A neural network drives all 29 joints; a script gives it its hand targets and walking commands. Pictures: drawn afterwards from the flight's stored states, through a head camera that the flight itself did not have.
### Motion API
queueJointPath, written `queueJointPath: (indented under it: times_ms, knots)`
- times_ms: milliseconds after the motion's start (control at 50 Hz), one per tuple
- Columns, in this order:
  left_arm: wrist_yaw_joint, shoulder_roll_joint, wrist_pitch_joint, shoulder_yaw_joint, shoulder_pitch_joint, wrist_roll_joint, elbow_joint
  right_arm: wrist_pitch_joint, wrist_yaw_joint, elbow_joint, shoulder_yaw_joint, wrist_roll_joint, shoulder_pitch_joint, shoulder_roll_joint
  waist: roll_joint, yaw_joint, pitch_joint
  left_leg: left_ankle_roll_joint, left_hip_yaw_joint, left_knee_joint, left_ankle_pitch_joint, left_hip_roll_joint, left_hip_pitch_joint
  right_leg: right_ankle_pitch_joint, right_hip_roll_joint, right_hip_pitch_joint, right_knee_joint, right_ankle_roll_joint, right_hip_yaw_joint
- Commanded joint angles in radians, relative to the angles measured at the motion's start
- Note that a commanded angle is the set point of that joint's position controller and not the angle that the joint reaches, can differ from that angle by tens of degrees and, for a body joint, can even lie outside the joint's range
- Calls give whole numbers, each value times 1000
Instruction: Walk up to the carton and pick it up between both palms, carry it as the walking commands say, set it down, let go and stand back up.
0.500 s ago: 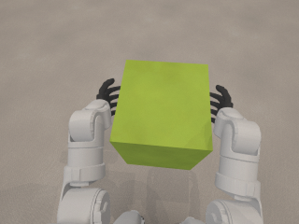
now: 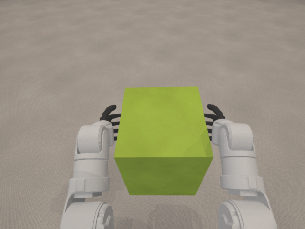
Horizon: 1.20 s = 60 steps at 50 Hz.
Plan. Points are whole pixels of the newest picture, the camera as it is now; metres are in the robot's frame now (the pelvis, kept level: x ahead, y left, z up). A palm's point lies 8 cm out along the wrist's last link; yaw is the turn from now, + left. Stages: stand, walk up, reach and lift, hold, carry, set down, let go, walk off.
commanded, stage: carry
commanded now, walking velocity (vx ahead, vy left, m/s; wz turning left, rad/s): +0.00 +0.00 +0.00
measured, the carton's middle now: (161, 143) +0.34 +0.01 +0.05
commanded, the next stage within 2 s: none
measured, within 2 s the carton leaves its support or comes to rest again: neither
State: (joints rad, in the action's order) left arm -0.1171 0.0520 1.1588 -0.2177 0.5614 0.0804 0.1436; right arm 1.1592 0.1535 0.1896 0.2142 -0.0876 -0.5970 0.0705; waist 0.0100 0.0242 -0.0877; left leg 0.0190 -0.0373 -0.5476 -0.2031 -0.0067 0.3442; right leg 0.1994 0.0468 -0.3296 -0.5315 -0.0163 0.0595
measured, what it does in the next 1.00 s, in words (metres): stands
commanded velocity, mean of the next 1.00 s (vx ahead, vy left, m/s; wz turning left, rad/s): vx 0.00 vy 0.04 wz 0.00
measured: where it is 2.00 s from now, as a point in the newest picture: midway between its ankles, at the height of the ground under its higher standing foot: outside the picture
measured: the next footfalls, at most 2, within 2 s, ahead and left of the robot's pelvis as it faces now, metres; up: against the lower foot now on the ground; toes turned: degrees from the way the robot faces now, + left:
right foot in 1.34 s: +0.04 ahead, -0.08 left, +0.00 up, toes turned -6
left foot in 1.64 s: +0.00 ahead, +0.27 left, +0.00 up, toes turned +5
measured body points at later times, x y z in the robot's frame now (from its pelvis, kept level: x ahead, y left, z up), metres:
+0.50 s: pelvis -0.01 -0.01 +0.00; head -0.01 -0.01 +0.45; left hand +0.35 +0.13 +0.09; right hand +0.35 -0.17 +0.09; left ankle +0.06 +0.11 -0.73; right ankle +0.05 -0.13 -0.73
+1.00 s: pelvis -0.01 -0.01 -0.01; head +0.00 -0.01 +0.44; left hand +0.33 +0.13 +0.09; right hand +0.34 -0.16 +0.09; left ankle +0.05 +0.11 -0.73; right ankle +0.05 -0.13 -0.73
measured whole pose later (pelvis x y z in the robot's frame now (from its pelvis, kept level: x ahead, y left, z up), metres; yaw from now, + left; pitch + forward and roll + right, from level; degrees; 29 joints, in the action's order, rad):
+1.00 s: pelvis -0.01 -0.01 -0.01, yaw +2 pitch +2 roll +1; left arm -0.13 0.10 1.10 -0.21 0.52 0.08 0.04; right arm 1.14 0.15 0.04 0.24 -0.07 -0.55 0.08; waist 0.02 -0.02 -0.02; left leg 0.00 -0.03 -0.62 -0.26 0.01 0.45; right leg 0.23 0.08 -0.44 -0.64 0.00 0.08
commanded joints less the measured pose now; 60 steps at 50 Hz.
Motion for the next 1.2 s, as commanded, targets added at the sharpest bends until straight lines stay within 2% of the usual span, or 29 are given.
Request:
queueJointPath:
  times_ms: [0,120,220,280,340,360,380,420,480,500,540,560,580,600,620,660,680,700,720,740,780,800,840,860,940,1040,1100,1140,1180]
  knots:
    - [256,1039,-37,650,836,-433,-24,-38,-268,-79,-619,384,-765,967,-40,-20,-315,26,100,125,-19,-115,-119,70,69,44,86,23,-79]
    - [245,1042,-43,585,806,-411,47,-36,-261,-34,-542,357,-776,965,-106,-21,-320,32,146,194,-77,-135,-81,83,60,66,62,11,-58]
    - [233,1088,-58,553,832,-400,59,-41,-258,-69,-555,377,-819,973,-37,-24,-335,35,131,171,-52,-122,-68,91,65,94,76,19,-55]
    - [225,1099,-79,546,823,-386,92,-56,-265,-50,-545,375,-838,973,-88,-21,-348,27,130,197,-94,-121,-57,102,58,98,53,12,-44]
    - [221,1070,-82,604,929,-438,-68,-52,-265,-176,-633,441,-937,997,-6,-18,-351,30,128,159,4,-117,-69,57,59,93,57,19,-46]
    - [221,1080,-84,507,747,-351,111,-53,-263,-18,-553,371,-790,986,3,-19,-369,30,126,149,-3,-118,-61,52,63,112,62,24,-48]
    - [212,1062,-95,587,885,-422,-70,-62,-259,-145,-632,433,-864,1007,11,-19,-376,27,110,112,24,-108,-70,9,80,128,62,32,-63]
    - [213,1056,-92,540,734,-358,32,-54,-260,-64,-609,395,-757,1008,57,-24,-381,19,76,72,61,-72,-84,-35,100,115,78,48,-86]
    - [218,1032,-131,498,746,-305,117,-101,-264,17,-565,361,-802,1008,-16,-18,-420,28,95,70,150,-93,-100,-111,71,141,2,47,-52]
    - [213,1065,-121,663,861,-447,-162,-91,-258,-223,-708,481,-857,1030,-22,-18,-395,25,86,49,144,-91,-94,-116,84,121,-1,62,-68]
    - [210,1022,-148,539,859,-333,46,-111,-263,3,-593,378,-845,1011,6,-15,-398,16,83,60,83,-85,-70,-27,82,119,28,63,-81]
    - [202,1035,-148,612,826,-385,-131,-111,-260,-120,-663,429,-773,1056,20,-17,-396,15,85,57,71,-79,-81,-33,99,91,32,75,-105]
    - [199,1062,-116,762,992,-518,-356,-83,-258,-385,-806,570,-999,1074,18,-15,-390,20,88,56,56,-85,-79,-4,88,90,24,63,-97]
    - [206,1030,-113,591,797,-357,-42,-75,-260,-33,-635,407,-769,1034,46,-18,-401,10,93,32,88,-83,-74,-65,88,114,29,71,-97]
    - [204,992,-151,488,701,-280,74,-119,-254,47,-561,327,-677,1004,63,-15,-429,9,72,29,44,-63,-97,-95,108,123,44,89,-118]
    - [199,1019,-110,714,831,-457,-290,-82,-253,-304,-774,515,-841,1067,37,-18,-431,11,65,14,102,-65,-80,-203,110,135,-6,91,-114]
    - [209,988,-130,536,746,-311,32,-106,-260,6,-589,363,-728,990,25,-17,-444,6,58,2,99,-61,-71,-216,104,148,-1,89,-105]
    - [209,986,-171,513,744,-282,86,-147,-252,31,-585,329,-759,1001,56,-15,-421,4,47,4,16,-47,-56,-222,139,145,36,109,-151]
    - [206,1012,-142,710,857,-460,-278,-127,-247,-368,-775,507,-910,1017,78,-15,-429,-1,36,-10,-5,-37,-46,-230,150,151,39,111,-160]
    - [208,1001,-107,723,852,-466,-279,-81,-251,-302,-784,509,-872,1042,79,-21,-435,-6,52,-1,33,-41,-44,-224,134,160,20,99,-135]
    - [213,971,-158,509,667,-268,83,-132,-250,10,-601,324,-710,972,108,-16,-432,-11,41,2,-25,-28,-64,-121,139,117,60,116,-152]
    - [210,986,-143,660,791,-392,-176,-121,-251,-228,-726,439,-831,993,43,-22,-445,4,66,27,29,-57,-93,-116,124,113,23,105,-126]
    - [217,1012,-127,666,840,-387,-100,-106,-260,-153,-717,430,-865,1014,-47,-19,-444,10,79,18,119,-72,-71,-131,112,121,-26,84,-102]
    - [211,1041,-105,691,788,-425,-219,-77,-255,-205,-735,456,-732,1048,-20,-13,-448,16,78,2,114,-63,-68,-140,121,142,-21,85,-108]
    - [205,1022,-49,656,635,-376,-189,-24,-256,-202,-728,417,-607,1026,115,-13,-429,-17,14,-75,-173,-13,38,-154,290,159,57,147,-252]
    - [238,1032,-20,664,469,-359,-223,-4,-285,-263,-741,400,-485,1047,176,-10,-355,0,-14,-11,-46,1,9,-300,231,105,10,92,-170]
    - [243,1051,-26,728,477,-375,-361,-8,-297,-335,-765,397,-422,1059,60,-12,-376,23,26,43,48,-49,-52,-112,192,44,-64,53,-113]
    - [254,1085,-3,733,330,-367,-374,8,-301,-339,-733,357,-259,1056,-146,-8,-349,93,166,124,65,-158,-40,119,68,-30,-199,4,11]
    - [254,1066,2,768,340,-376,-390,12,-302,-380,-750,345,-214,1028,-196,-20,-317,157,233,195,-9,-223,-69,254,20,-130,-274,-6,39]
